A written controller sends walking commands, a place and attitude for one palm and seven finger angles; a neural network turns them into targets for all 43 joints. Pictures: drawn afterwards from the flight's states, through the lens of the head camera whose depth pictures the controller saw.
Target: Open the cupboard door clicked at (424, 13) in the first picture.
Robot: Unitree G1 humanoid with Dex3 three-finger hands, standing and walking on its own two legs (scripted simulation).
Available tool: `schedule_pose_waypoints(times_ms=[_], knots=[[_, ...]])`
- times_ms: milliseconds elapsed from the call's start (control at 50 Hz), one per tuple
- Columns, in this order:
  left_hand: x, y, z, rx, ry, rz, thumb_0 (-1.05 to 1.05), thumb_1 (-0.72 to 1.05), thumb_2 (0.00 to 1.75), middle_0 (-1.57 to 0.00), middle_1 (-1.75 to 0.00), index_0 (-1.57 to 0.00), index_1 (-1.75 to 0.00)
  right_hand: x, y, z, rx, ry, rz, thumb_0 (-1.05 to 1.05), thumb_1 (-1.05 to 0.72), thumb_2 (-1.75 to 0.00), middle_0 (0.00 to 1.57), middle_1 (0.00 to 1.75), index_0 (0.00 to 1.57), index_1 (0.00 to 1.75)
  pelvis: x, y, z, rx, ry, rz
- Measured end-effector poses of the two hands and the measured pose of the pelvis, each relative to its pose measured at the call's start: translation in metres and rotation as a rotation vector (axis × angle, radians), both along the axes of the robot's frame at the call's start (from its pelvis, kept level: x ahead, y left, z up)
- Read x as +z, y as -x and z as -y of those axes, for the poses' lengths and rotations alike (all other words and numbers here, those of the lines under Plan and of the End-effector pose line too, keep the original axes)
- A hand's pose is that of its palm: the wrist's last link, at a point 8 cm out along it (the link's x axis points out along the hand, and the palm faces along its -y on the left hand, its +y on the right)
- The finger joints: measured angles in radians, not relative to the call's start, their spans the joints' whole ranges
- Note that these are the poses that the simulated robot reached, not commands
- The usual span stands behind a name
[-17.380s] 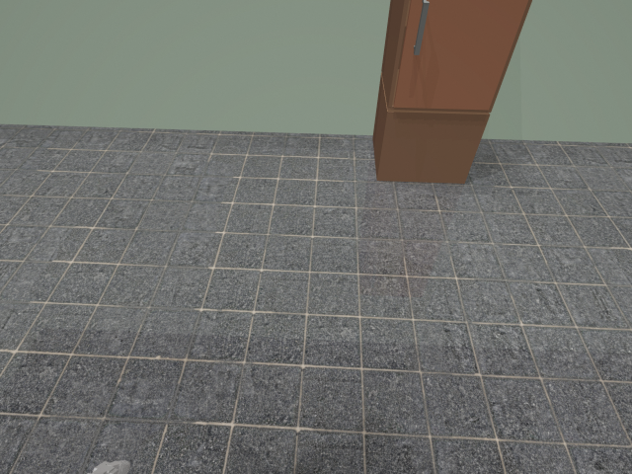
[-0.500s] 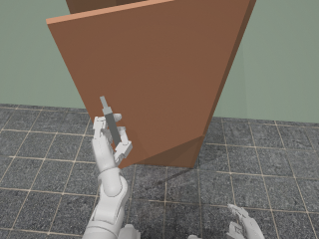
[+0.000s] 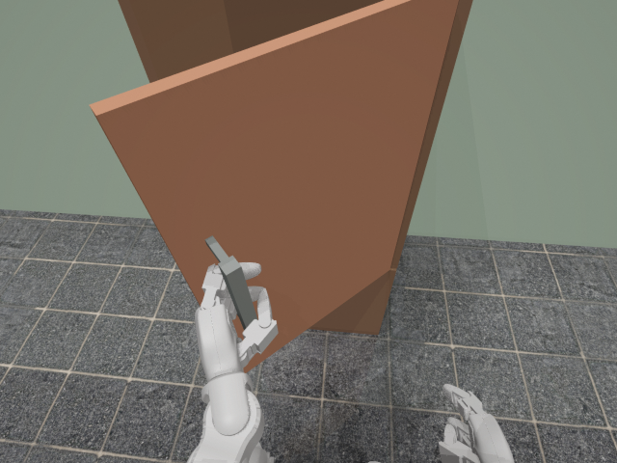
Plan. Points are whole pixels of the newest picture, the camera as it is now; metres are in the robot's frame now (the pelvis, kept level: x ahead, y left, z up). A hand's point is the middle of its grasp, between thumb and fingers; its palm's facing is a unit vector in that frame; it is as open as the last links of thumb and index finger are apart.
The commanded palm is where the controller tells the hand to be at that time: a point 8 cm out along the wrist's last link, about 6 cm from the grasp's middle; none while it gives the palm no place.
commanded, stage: open thumb and fingers to let go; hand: left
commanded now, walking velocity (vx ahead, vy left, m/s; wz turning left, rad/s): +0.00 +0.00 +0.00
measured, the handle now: (235, 292) +0.32 +0.11 +0.06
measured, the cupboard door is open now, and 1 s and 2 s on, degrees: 43 44 44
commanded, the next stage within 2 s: slide the hand sideways off the handle in 0.66 s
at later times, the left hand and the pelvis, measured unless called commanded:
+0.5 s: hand (260, 325) +0.28 +0.07 +0.05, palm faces +0.30 -0.95 +0.00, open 14.1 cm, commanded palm +0.23 +0.12 +0.05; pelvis +0.00 +0.00 +0.00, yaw +0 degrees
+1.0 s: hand (250, 359) +0.24 +0.08 +0.05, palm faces -0.19 -0.98 +0.02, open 16.3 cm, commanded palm +0.22 +0.13 +0.05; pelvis -0.01 +0.03 -0.01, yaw -1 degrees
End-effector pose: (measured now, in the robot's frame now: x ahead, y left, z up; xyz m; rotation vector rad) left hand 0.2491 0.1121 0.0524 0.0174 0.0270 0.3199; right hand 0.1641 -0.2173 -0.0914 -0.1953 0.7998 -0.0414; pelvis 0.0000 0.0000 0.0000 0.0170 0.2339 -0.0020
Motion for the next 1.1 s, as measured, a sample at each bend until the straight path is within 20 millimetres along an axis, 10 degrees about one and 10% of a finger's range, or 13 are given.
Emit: schedule_pose_waypoints(times_ms=[440,700,940,1100], knots=[[0.001,0.006,-0.005,-0.006,0.017,0.011,0.00,-0.39,0.35,-0.29,-1.12,-0.30,-1.12,-0.004,0.008,0.005,-0.022,0.009,-0.024,0.01,-0.91,-0.90,0.20,0.30,0.20,0.30,0.000,-0.001,-0.001,-0.002,-0.005,-0.010],[0.001,0.008,-0.004,-0.073,0.017,0.010,-0.01,-0.50,0.31,-0.26,-0.62,-0.28,-0.61,0.003,0.000,-0.013,-0.013,0.002,0.009,0.01,-0.91,-0.90,0.20,0.30,0.20,0.30,0.000,0.001,-0.012,-0.009,0.008,-0.001],[0.000,0.019,-0.022,-0.488,-0.017,0.032,-0.01,-0.50,0.30,-0.22,-0.40,-0.16,-0.40,0.003,0.011,-0.017,-0.033,-0.008,0.031,0.01,-0.91,-0.90,0.20,0.30,0.20,0.30,-0.006,0.008,-0.024,-0.006,0.019,0.005],[0.001,0.029,-0.025,-0.462,0.060,0.036,-0.01,-0.51,0.30,-0.16,-0.32,-0.14,-0.32,0.006,0.022,-0.019,-0.064,0.008,0.045,0.01,-0.91,-0.90,0.20,0.30,0.20,0.30,-0.009,0.010,-0.034,-0.021,0.020,0.000]])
